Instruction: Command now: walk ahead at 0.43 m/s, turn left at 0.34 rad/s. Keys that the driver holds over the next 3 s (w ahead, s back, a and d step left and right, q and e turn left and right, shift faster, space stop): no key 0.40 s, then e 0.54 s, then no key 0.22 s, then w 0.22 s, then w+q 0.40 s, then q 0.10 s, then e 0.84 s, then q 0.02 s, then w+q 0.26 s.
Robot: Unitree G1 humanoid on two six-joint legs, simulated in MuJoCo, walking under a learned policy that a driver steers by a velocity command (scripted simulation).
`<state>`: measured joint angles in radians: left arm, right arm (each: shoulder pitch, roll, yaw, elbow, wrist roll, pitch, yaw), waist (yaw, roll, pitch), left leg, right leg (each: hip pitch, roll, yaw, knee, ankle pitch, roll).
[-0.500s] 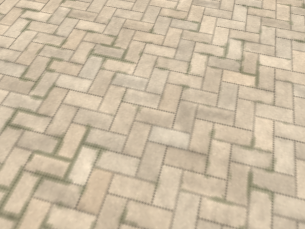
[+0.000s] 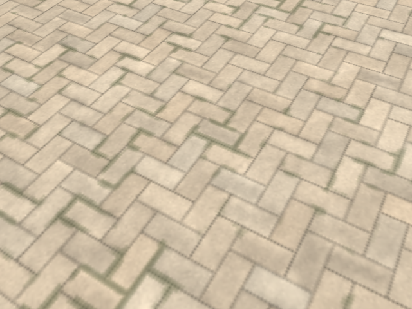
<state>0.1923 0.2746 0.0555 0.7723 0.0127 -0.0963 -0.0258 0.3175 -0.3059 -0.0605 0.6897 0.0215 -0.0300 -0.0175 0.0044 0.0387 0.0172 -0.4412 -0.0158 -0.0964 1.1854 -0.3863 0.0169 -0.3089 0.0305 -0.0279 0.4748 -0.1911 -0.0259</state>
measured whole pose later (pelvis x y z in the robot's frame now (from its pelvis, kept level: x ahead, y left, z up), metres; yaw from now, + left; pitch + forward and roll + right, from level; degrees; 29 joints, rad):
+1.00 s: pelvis +0.19 +0.04 +0.00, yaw -14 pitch +1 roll +0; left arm 0.15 0.34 0.09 0.77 -0.02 0.05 0.04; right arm 0.13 -0.27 -0.07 0.78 -0.03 -0.01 -0.01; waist 0.02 -0.05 0.04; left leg -0.25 -0.03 0.00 0.47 -0.24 0.04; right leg -0.44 0.06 0.16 0.91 -0.50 0.03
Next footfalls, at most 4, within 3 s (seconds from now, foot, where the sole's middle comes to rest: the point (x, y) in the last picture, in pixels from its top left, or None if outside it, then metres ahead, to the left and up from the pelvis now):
0.28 left None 0.27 0.14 -0.77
0.58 right None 0.22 -0.11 -0.77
0.92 left None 0.25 0.14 -0.77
1.28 right None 0.17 -0.10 -0.77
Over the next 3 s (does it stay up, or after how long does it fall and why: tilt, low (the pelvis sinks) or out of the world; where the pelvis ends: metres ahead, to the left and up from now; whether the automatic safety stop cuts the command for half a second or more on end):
stays up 0.67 0.03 0.01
